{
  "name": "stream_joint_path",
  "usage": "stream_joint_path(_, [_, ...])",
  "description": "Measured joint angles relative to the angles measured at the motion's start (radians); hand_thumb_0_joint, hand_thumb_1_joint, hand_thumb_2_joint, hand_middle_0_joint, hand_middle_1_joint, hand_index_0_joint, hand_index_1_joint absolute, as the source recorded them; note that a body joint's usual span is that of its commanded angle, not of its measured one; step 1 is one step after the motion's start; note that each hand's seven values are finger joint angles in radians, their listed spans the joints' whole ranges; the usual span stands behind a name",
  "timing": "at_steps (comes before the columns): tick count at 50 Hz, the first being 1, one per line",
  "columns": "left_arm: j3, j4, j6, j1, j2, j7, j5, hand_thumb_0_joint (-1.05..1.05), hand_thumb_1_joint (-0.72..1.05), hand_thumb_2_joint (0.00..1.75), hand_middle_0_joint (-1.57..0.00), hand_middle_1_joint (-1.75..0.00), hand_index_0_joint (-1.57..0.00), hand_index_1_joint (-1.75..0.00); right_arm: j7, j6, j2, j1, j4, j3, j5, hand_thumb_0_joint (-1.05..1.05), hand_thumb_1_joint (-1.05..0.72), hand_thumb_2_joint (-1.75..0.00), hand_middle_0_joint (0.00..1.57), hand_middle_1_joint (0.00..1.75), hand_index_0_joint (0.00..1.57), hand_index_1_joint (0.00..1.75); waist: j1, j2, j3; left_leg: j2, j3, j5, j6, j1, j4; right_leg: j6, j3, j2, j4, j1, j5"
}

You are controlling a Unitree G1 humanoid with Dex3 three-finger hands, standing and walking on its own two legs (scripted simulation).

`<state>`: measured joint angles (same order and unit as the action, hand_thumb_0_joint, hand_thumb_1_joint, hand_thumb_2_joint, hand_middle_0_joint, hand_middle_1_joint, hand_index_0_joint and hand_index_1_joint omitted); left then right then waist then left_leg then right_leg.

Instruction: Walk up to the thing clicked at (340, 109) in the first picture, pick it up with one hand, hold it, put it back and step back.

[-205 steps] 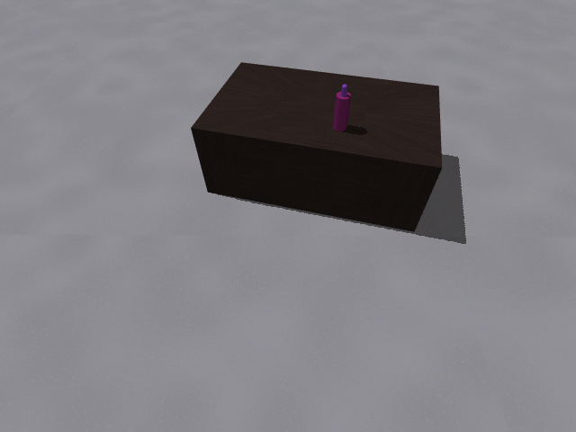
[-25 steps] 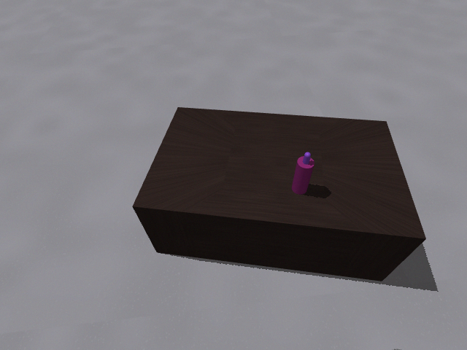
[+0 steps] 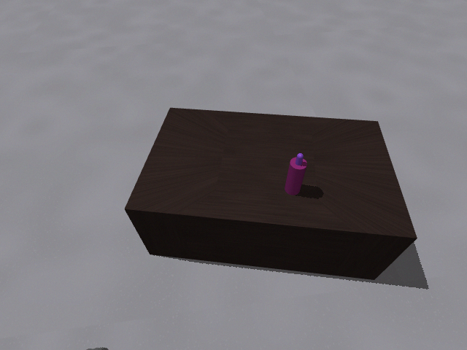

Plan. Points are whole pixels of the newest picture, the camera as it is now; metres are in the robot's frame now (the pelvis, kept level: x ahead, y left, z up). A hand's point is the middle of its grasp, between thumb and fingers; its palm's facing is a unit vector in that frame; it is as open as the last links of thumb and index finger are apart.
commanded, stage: walk up
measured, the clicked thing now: (296, 172) +0.72 -0.18 -0.29
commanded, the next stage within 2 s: stand in 0.06 s
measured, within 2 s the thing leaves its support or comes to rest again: neither
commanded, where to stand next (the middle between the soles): +0.04 +0.01 m, yaw +0 degrees
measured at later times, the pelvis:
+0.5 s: pelvis +0.03 +0.01 +0.00, yaw +0 degrees
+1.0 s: pelvis +0.03 +0.00 +0.00, yaw +0 degrees
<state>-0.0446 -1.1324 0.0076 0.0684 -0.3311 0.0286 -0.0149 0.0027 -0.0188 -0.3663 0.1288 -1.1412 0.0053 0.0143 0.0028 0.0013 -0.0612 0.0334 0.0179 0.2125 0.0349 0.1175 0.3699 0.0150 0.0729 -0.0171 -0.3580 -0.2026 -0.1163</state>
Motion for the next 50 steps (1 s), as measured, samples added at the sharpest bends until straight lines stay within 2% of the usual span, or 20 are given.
stream_joint_path(24, [0.032, -0.014, -0.022, 0.012, -0.013, -0.014, 0.007, 0.01, 0.9, 0.9, -0.2, -0.3, -0.2, -0.3, 0.004, 0.001, 0.018, -0.015, 0.003, 0.005, 0.002, 0.0, -0.91, -0.9, 0.2, 0.3, 0.2, 0.3, 0.002, 0.014, 0.015, -0.011, -0.01, 0.015, -0.008, -0.065, -0.056, -0.015, -0.01, -0.011, 0.005, 0.039, -0.038])
stream_joint_path(35, [0.037, -0.013, -0.024, 0.011, -0.01, -0.018, 0.004, 0.01, 0.9, 0.9, -0.2, -0.3, -0.2, -0.3, 0.003, 0.006, 0.011, -0.042, 0.015, 0.001, 0.002, 0.0, -0.91, -0.9, 0.2, 0.3, 0.2, 0.3, 0.005, 0.013, 0.022, -0.004, -0.007, 0.013, -0.003, -0.078, -0.069, -0.011, -0.006, -0.004, 0.017, 0.053, -0.038])
stream_joint_path(50, [0.038, -0.017, -0.023, 0.028, -0.013, -0.019, 0.002, 0.01, 0.9, 0.9, -0.2, -0.3, -0.2, -0.3, 0.006, 0.014, 0.011, -0.013, 0.008, -0.003, 0.002, 0.0, -0.91, -0.9, 0.2, 0.3, 0.2, 0.3, 0.002, 0.014, 0.015, 0.006, -0.004, 0.01, 0.005, -0.074, -0.065, -0.001, -0.002, 0.006, 0.019, 0.051, -0.033])
